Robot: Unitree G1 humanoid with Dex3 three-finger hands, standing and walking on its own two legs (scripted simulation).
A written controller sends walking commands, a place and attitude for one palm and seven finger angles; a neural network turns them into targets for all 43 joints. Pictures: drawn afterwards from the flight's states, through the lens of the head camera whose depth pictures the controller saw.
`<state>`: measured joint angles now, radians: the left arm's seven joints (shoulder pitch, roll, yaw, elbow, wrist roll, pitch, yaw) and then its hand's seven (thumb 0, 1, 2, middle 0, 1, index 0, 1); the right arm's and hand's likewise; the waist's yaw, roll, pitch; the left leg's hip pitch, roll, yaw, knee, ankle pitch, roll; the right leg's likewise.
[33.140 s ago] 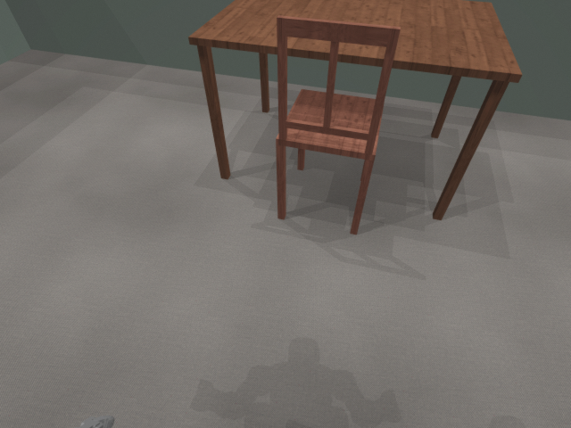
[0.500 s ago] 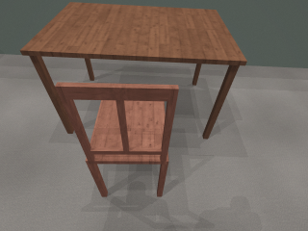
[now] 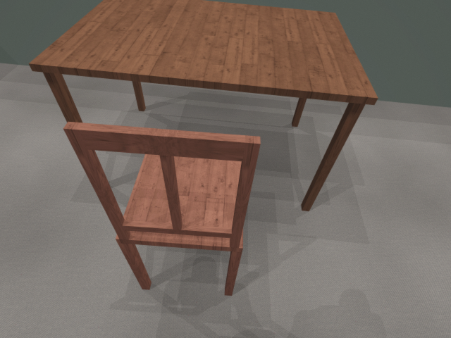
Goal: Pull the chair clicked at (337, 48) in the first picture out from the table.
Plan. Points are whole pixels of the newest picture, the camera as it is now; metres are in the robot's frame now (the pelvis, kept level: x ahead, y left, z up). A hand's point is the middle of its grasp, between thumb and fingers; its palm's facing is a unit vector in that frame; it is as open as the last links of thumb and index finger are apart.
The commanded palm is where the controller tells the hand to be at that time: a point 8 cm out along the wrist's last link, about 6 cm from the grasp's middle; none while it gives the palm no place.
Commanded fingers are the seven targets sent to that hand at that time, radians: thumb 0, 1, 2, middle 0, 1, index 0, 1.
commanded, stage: come to a stop and stand still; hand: left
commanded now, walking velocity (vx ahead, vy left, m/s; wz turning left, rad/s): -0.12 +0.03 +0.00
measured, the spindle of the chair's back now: (173, 195) +0.43 +0.16 -0.07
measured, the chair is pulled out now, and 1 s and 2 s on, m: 0.28 0.28 0.28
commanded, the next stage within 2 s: look again from close up in 1.18 s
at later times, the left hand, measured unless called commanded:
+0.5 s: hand out of the picture +0.01 +0.23 -0.15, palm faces +0.02 -0.95 -0.32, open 7.4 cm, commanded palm none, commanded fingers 0.00 0.90 0.90 -0.20 -0.30 -0.20 -0.30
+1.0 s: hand out of the picture -0.05 +0.23 -0.17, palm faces -0.02 -0.98 -0.21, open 7.4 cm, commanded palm none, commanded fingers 0.00 0.90 0.90 -0.20 -0.30 -0.20 -0.30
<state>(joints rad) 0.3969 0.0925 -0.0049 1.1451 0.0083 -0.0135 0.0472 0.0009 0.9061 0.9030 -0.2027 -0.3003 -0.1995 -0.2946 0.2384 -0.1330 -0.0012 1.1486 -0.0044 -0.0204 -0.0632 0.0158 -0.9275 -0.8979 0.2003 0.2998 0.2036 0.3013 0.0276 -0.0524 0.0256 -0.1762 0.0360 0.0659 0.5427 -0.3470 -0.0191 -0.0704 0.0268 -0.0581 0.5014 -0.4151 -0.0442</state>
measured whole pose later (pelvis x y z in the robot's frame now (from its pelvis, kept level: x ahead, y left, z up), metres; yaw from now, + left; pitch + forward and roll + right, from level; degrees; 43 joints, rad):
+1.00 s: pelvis -0.06 +0.05 +0.01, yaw -1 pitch -1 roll +0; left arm 0.27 0.18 -0.02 1.06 0.01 0.00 0.04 0.00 0.91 0.90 -0.20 -0.30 -0.20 -0.29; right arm 0.21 -0.17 0.00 1.10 -0.01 0.00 0.00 0.01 -0.91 -0.90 0.20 0.30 0.20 0.30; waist 0.00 -0.02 0.07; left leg -0.23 -0.02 0.11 0.48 -0.23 0.06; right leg -0.15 -0.03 -0.02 0.48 -0.31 0.02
